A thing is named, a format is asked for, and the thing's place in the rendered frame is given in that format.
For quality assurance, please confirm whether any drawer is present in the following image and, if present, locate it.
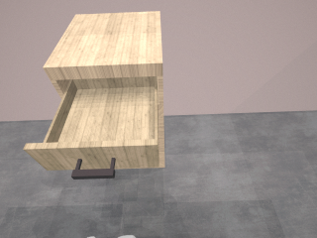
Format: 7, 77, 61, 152
23, 76, 159, 171

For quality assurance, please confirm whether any handle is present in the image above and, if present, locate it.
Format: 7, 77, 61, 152
71, 158, 116, 179

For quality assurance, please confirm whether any cabinet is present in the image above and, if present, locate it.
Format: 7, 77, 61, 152
43, 11, 165, 170

